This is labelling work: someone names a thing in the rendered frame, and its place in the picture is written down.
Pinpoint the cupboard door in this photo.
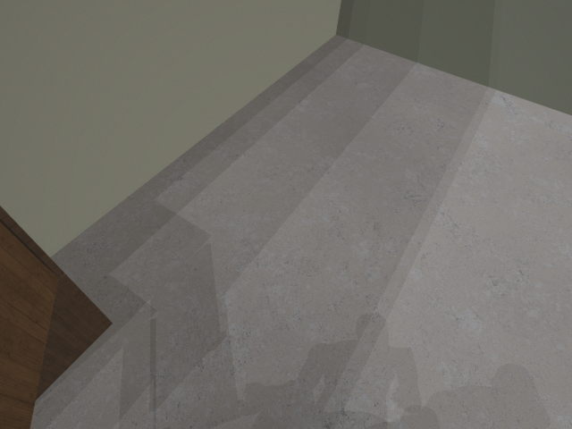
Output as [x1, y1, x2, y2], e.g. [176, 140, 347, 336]
[0, 222, 58, 429]

